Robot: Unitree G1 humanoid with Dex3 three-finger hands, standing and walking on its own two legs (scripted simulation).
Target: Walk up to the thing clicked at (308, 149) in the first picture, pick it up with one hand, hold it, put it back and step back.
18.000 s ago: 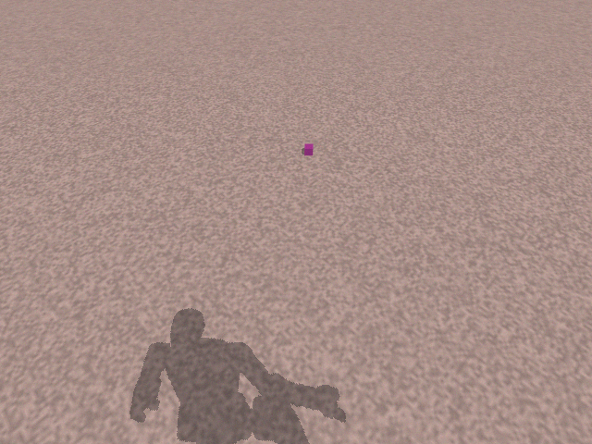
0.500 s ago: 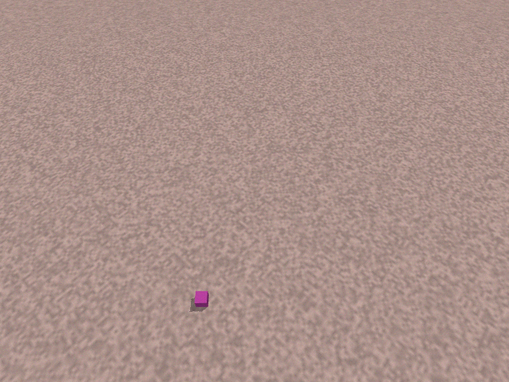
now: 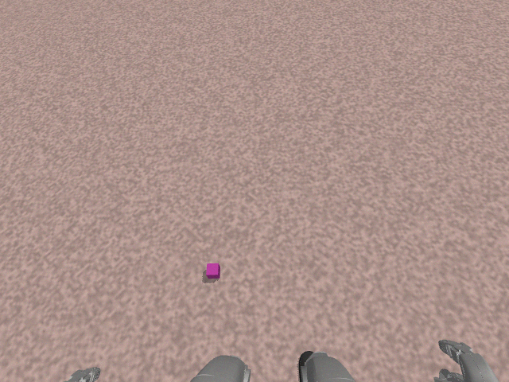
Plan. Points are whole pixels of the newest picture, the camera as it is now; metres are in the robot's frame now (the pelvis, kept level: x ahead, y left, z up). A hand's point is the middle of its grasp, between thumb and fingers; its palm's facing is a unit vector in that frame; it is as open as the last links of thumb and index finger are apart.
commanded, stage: walk up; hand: left
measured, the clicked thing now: (213, 271) +0.52 +0.25 -0.74
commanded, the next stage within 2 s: none
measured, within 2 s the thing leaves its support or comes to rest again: neither
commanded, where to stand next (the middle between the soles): +0.16 -0.02 m, yaw +2 degrees
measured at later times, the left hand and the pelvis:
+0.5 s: hand out of the picture +0.10 +0.28 -0.14, palm faces -0.02 -0.93 -0.36, open 7.4 cm; pelvis +0.05 +0.01 +0.01, yaw +2 degrees
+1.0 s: hand (122, 347) +0.19 +0.28 -0.17, palm faces -0.04 -0.94 -0.33, open 7.3 cm; pelvis +0.07 +0.03 -0.01, yaw +0 degrees
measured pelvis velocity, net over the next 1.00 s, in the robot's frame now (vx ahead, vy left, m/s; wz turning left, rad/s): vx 0.07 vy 0.03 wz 0.00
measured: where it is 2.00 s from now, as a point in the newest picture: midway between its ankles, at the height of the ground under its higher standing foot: outside the picture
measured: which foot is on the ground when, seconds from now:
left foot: up 0.00-0.12, down 0.14-0.48, up 0.50-0.76, down 0.78-1.00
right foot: down 0.00-0.16, up 0.18-0.40, down 0.42-0.82, up 0.84-1.00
